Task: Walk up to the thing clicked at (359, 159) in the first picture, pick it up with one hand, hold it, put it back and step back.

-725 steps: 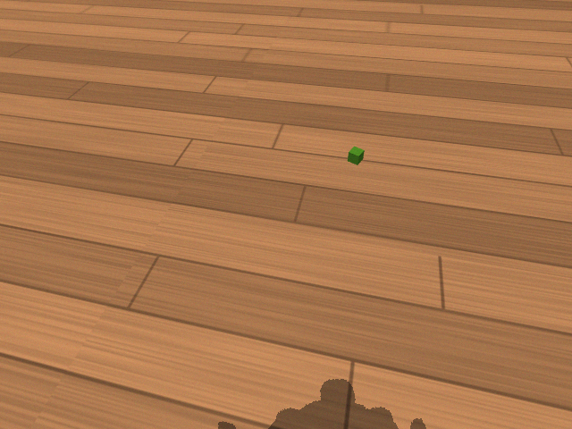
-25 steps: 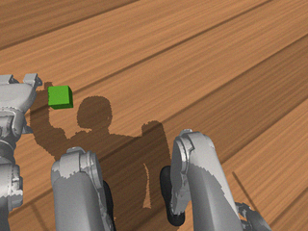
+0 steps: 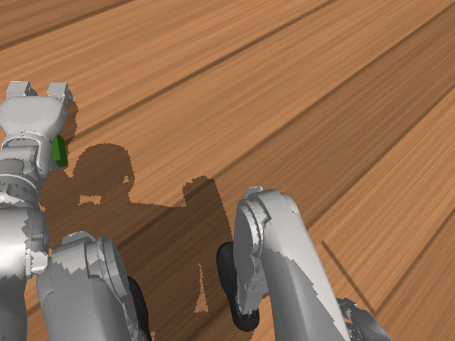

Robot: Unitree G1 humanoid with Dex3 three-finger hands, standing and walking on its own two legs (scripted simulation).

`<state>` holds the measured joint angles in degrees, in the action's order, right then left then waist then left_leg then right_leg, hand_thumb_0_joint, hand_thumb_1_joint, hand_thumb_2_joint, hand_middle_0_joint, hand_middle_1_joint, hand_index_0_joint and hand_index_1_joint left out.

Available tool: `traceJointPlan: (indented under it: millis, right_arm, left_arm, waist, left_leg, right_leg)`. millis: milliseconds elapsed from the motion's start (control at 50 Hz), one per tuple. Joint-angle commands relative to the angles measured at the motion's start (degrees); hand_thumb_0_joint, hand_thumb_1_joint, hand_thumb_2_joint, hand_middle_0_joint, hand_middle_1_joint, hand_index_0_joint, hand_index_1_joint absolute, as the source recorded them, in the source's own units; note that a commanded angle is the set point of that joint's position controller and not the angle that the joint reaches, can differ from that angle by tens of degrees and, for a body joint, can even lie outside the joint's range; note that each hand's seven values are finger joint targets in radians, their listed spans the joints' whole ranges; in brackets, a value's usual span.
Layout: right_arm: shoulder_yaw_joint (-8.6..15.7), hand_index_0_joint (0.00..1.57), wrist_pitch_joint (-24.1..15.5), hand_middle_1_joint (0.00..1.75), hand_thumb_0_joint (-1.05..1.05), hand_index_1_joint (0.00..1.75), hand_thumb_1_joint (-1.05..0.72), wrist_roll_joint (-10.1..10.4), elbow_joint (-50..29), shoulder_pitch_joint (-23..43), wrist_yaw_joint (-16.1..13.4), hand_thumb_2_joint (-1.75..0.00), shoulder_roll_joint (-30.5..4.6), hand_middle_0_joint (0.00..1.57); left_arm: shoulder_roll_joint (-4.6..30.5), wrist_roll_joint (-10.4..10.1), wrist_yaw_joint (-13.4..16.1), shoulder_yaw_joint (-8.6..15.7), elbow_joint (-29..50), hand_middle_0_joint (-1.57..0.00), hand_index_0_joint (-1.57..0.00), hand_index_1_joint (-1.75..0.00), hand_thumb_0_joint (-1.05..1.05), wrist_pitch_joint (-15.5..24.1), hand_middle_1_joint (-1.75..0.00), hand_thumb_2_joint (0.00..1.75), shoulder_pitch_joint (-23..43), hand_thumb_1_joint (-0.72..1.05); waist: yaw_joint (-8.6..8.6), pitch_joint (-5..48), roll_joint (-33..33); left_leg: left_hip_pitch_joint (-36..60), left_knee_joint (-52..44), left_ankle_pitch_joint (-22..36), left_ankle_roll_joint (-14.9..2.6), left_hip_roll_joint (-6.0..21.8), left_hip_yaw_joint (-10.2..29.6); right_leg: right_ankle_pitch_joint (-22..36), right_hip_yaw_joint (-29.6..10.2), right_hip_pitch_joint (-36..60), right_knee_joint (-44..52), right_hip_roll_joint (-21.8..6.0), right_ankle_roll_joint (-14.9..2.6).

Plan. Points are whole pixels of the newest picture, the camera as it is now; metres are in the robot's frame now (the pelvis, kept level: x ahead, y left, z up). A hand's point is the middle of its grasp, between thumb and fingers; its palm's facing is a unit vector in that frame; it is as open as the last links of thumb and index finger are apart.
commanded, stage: approach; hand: left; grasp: from above
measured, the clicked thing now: (45, 151) +0.50 +0.26 -0.29
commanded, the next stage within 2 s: close in in 0.10 s
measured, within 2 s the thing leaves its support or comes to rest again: neither
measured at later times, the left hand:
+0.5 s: hand (28, 164) +0.45 +0.26 -0.21, palm faces -0.55 -0.07 -0.83, open 13.5 cm
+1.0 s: hand (43, 149) +0.49 +0.25 -0.25, palm faces -0.46 -0.07 -0.89, open 13.8 cm
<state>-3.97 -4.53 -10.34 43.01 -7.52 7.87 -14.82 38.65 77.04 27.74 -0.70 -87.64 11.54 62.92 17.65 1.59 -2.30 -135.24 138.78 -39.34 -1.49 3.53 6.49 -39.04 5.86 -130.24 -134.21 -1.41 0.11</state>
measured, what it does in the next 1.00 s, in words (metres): stands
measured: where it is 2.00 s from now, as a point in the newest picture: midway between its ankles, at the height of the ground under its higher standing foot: (192, 319)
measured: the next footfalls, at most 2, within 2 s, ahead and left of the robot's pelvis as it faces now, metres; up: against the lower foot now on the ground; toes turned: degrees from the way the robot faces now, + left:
none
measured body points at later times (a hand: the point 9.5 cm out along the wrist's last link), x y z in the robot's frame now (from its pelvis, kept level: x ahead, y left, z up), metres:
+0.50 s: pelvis -0.01 +0.00 -0.01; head +0.26 +0.07 +0.35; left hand +0.48 +0.27 -0.16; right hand +0.02 -0.28 -0.10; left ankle +0.07 +0.12 -0.29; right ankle +0.10 -0.12 -0.29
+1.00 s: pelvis +0.00 +0.00 -0.02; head +0.28 +0.07 +0.32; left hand +0.51 +0.25 -0.19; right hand +0.02 -0.26 -0.11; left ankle +0.07 +0.12 -0.29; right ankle +0.10 -0.12 -0.29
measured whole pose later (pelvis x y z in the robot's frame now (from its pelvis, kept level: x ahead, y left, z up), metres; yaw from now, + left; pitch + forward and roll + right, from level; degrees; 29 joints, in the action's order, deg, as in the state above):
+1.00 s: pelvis +0.00 +0.00 -0.02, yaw -4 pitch +32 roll -11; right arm -11.0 -9.1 -13.4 39.5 -7.5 13.6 -16.8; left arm 49.0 74.4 32.6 6.7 -98.5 8.1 64.1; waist 21.7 -5.8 -3.2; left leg -137.5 144.9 -40.9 -1.9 4.3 10.1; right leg -38.6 8.4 -131.7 -137.5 0.3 1.0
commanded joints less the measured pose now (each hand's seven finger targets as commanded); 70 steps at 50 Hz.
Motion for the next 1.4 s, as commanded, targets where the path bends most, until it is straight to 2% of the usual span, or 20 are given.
traceJointPlan:
  millis: [0, 100, 180, 280, 340, 420, 480, 520, 600, 640, 680, 780, 900, 920, 980, 1080, 1140, 1240, 1340, 1380]
  right_arm:
    - [3.93, 0.20, 0.35, 0.30, 0.00, 0.30, -0.90, 0.26, -1.63, -13.29, -0.08, -0.89, -16.05, 0.20]
    - [2.30, 0.20, 1.26, 0.30, 0.00, 0.30, -0.90, 1.44, -3.41, -13.33, 0.90, -0.89, -15.15, 0.20]
    - [1.82, 0.20, 1.69, 0.30, 0.00, 0.30, -0.90, 2.80, -3.79, -13.60, 0.74, -0.89, -14.96, 0.20]
    - [1.10, 0.20, 2.06, 0.30, 0.00, 0.30, -0.90, 2.68, -3.40, -13.76, -0.10, -0.89, -15.10, 0.20]
    - [1.12, 0.20, 1.94, 0.30, 0.00, 0.30, -0.90, 2.11, -3.05, -14.57, -0.73, -0.89, -15.41, 0.20]
    - [1.86, 0.20, 1.83, 0.30, 0.00, 0.30, -0.90, 1.15, -2.28, -14.86, -0.97, -0.89, -15.71, 0.20]
    - [2.24, 0.20, 1.68, 0.30, 0.00, 0.30, -0.90, -0.09, -1.27, -14.31, -0.74, -0.89, -16.12, 0.20]
    - [1.70, 0.20, 0.94, 0.30, 0.00, 0.30, -0.89, -1.07, -0.67, -13.15, -0.20, -0.89, -16.57, 0.20]
    - [1.16, 0.20, -0.34, 0.30, 0.00, 0.30, -0.89, -2.02, -0.01, -13.41, 0.62, -0.89, -17.80, 0.20]
    - [0.71, 0.20, -1.38, 0.30, 0.00, 0.30, -0.89, -2.94, 0.38, -12.25, 1.77, -0.89, -17.73, 0.20]
    - [0.66, 0.20, -2.04, 0.30, 0.00, 0.30, -0.89, -3.14, -0.12, -12.07, 2.59, -0.89, -18.46, 0.20]
    - [-0.54, 0.20, -3.82, 0.30, 0.00, 0.30, -0.90, -3.37, -1.34, -11.36, 4.67, -0.89, -18.95, 0.20]
    - [-1.66, 0.20, -5.00, 0.30, 0.00, 0.30, -0.90, -2.70, -3.02, -12.08, 5.21, -0.90, -19.70, 0.20]
    - [-1.91, 0.20, -4.91, 0.30, 0.00, 0.30, -0.90, -2.76, -3.40, -12.30, 5.27, -0.90, -19.40, 0.20]
    - [-2.23, 0.20, -4.65, 0.30, 0.00, 0.30, -0.90, -2.46, -4.09, -12.17, 4.94, -0.90, -19.02, 0.20]
    - [-3.44, 0.20, -3.83, 0.30, 0.00, 0.30, -0.90, -2.57, -3.16, -13.83, 4.55, -0.90, -18.38, 0.20]
    - [-4.09, 0.20, -3.66, 0.30, 0.00, 0.30, -0.90, -3.05, -2.45, -14.39, 4.65, -0.90, -18.98, 0.20]
    - [-4.89, 0.20, -4.22, 0.30, 0.00, 0.30, -0.90, -4.08, -1.89, -12.78, 4.92, -0.90, -19.60, 0.20]
    - [-4.88, 0.20, -5.94, 0.30, 0.00, 0.30, -0.90, -4.96, -2.51, -11.05, 5.64, -0.90, -20.76, 0.20]
    - [-4.51, 0.20, -6.35, 0.30, 0.00, 0.30, -0.90, -5.21, -2.10, -11.11, 5.87, -0.90, -21.27, 0.20]
  left_arm:
    - [15.90, -0.23, 5.07, 6.04, 6.99, -0.11, -0.17, -0.94, 0.00, -5.71, -1.00, 0.87, 21.58, -0.40]
    - [13.50, -4.57, 1.84, 4.03, 0.01, -0.09, -0.18, -0.98, 0.00, -11.32, -1.07, 0.83, 15.70, -0.36]
    - [16.46, -9.53, -3.48, 4.86, -1.28, -0.06, -0.17, -1.00, 0.00, -12.43, -1.11, 0.82, 9.26, -0.37]
    - [17.87, -11.18, -10.00, 3.78, 4.26, -0.06, -0.14, -1.00, 0.00, -6.64, -1.09, 0.87, 12.93, -0.43]
    - [17.10, -10.79, -11.09, 2.59, 10.24, -0.06, -0.14, -0.98, 0.00, -0.21, -1.06, 0.86, 16.61, -0.44]
    - [17.03, -7.07, -7.06, 2.46, 15.71, -0.09, -0.15, -0.94, 0.00, 7.09, -1.01, 0.85, 16.63, -0.43]
    - [13.51, -3.42, -2.81, 1.00, 12.39, -0.08, -0.13, -0.92, 0.00, 8.45, -0.98, 0.88, 16.45, -0.44]
    - [11.37, -1.94, 0.57, 0.06, 5.08, -0.10, -0.14, -0.89, 0.00, 7.56, -0.94, 0.87, 15.09, -0.42]
    - [14.68, 1.53, 6.87, 2.15, 3.69, -0.12, -0.15, -0.86, 0.00, 5.11, -0.88, 0.88, 17.67, -0.41]
    - [13.08, 2.21, 8.76, 1.91, -3.44, -0.11, -0.14, -0.86, 0.00, 2.70, -0.89, 0.88, 15.96, -0.42]
    - [17.38, 2.21, 10.45, 4.48, 0.79, -0.09, -0.11, -0.89, 0.00, 1.19, -0.91, 0.91, 19.24, -0.45]
    - [17.15, 0.19, 11.01, 4.97, -4.09, -0.05, -0.10, -0.94, 0.00, -2.94, -0.99, 0.89, 18.59, -0.45]
    - [23.85, -3.06, 7.59, 8.78, -5.81, -0.05, -0.10, -0.97, 0.00, -4.18, -1.03, 0.90, 15.46, -0.46]
    - [22.34, -3.18, 6.55, 8.28, -6.90, -0.05, -0.10, -0.97, 0.00, -4.26, -1.03, 0.89, 13.93, -0.45]
    - [23.34, -4.61, 4.23, 8.06, -5.76, -0.05, -0.11, -0.99, 0.00, -3.33, -1.05, 0.89, 12.19, -0.45]
    - [25.08, -5.22, 2.16, 8.80, -2.54, -0.06, -0.12, -0.98, 0.00, -0.13, -1.04, 0.88, 13.17, -0.44]
    - [25.02, -4.45, 2.03, 7.68, -1.20, -0.06, -0.12, -0.96, 0.00, 2.74, -1.02, 0.88, 14.29, -0.43]
    - [26.97, -1.73, 5.10, 7.14, -0.11, -0.08, -0.12, -0.94, 0.00, 6.13, -0.98, 0.89, 14.16, -0.44]
    - [24.10, 0.99, 9.61, 4.61, -5.60, -0.11, -0.15, -0.91, 0.00, 4.88, -0.95, 0.88, 11.71, -0.40]
    - [25.31, 1.30, 11.71, 5.71, -3.01, -0.10, -0.14, -0.92, 0.00, 3.86, -0.96, 0.89, 13.29, -0.41]
  waist:
    - [-0.49, 42.73, 28.04]
    - [0.41, 40.64, 16.43]
    - [-1.09, 39.79, 8.76]
    - [1.22, 35.80, 7.83]
    - [2.33, 33.48, 10.64]
    - [0.52, 37.42, 19.26]
    - [2.08, 36.59, 22.56]
    - [3.23, 32.72, 22.78]
    - [3.41, 34.08, 26.00]
    - [4.59, 29.72, 24.08]
    - [3.77, 33.35, 27.87]
    - [5.84, 32.09, 25.77]
    - [4.14, 33.04, 22.02]
    - [4.49, 32.52, 20.80]
    - [3.59, 33.18, 19.06]
    - [5.15, 33.52, 19.50]
    - [6.42, 31.95, 20.19]
    - [5.81, 31.15, 24.78]
    - [6.24, 26.82, 25.16]
    - [5.85, 28.77, 26.81]
  left_leg:
    - [36.47, -15.10, 13.13, 0.96, -1.96, -3.21]
    - [25.25, -11.87, 14.31, -1.86, -2.15, -5.07]
    - [18.83, -11.22, 12.26, -3.02, -2.22, -4.76]
    - [15.45, -10.23, 7.98, -2.60, -2.43, -3.64]
    - [17.77, -9.28, 5.68, -1.48, -2.39, -2.85]
    - [26.98, -9.97, 6.50, 0.29, -2.25, -2.46]
    - [31.48, -10.74, 8.02, 1.07, -2.09, -1.19]
    - [32.85, -10.93, 8.89, 1.31, -1.72, -0.06]
    - [34.90, -10.84, 13.59, 1.55, -1.66, 0.08]
    - [32.72, -10.42, 11.99, 1.67, -1.49, 0.36]
    - [35.24, -11.13, 13.42, 1.95, -1.35, 0.50]
    - [31.01, -7.92, 13.80, 0.83, -1.31, -1.20]
    - [26.16, -7.51, 10.38, -0.46, -1.19, -1.08]
    - [25.49, -7.71, 10.39, -0.52, -1.28, -0.90]
    - [23.12, -7.58, 9.98, -1.07, -1.23, -0.76]
    - [25.40, -6.60, 12.98, -0.71, -0.91, 0.25]
    - [26.00, -5.78, 13.48, -0.44, -0.92, 0.55]
    - [28.90, -6.03, 12.91, 0.57, -0.60, 0.76]
    - [28.84, -7.09, 11.31, 1.17, -0.39, 1.35]
    - [30.07, -7.93, 12.14, 1.41, -0.31, 1.80]
  right_leg:
    - [16.39, 3.58, 16.13, 12.07, 2.68, -2.58]
    - [19.87, 1.73, 26.03, 14.99, 3.97, -0.83]
    - [17.39, 0.80, 31.42, 15.92, 3.98, 0.09]
    - [11.71, -0.27, 31.05, 15.33, 4.27, -0.22]
    - [7.57, 0.64, 26.74, 15.26, 4.45, -1.27]
    - [8.61, 2.94, 22.52, 13.82, 4.30, -1.93]
    - [10.49, 5.54, 17.37, 11.65, 4.15, -2.32]
    - [11.44, 6.97, 13.75, 9.88, 3.96, -2.35]
    - [16.00, 7.66, 13.56, 8.50, 3.83, -2.19]
    - [15.27, 8.12, 11.73, 7.57, 3.75, -1.93]
    - [17.00, 7.66, 13.05, 7.24, 3.79, -2.02]
    - [18.46, 6.83, 16.38, 8.13, 3.87, -1.37]
    - [14.95, 5.90, 20.34, 9.81, 4.42, -1.33]
    - [14.83, 5.97, 21.05, 9.69, 4.50, -1.33]
    - [14.64, 5.60, 23.55, 10.48, 4.83, -1.04]
    - [17.95, 6.49, 25.01, 9.85, 4.96, -0.77]
    - [18.76, 6.91, 24.81, 9.45, 5.08, -0.67]
    - [17.83, 7.78, 23.21, 8.87, 5.68, -1.21]
    - [16.45, 9.03, 19.42, 7.80, 6.07, -1.50]
    - [17.10, 9.31, 19.33, 7.95, 6.00, -1.69]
